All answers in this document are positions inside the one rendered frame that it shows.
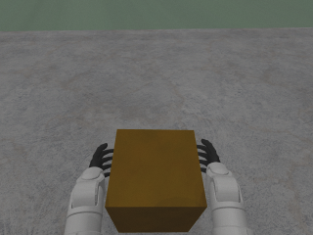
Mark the carton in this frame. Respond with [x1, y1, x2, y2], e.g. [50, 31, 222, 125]
[105, 129, 207, 233]

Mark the robot left forearm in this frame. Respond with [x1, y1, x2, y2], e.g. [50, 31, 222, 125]
[64, 166, 106, 235]

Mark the left robot hand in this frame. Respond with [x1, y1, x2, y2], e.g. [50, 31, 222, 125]
[89, 143, 114, 178]

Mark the right robot hand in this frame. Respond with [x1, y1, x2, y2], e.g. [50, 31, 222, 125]
[197, 139, 220, 173]

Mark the robot right forearm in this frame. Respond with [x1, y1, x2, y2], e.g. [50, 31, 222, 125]
[205, 162, 254, 235]

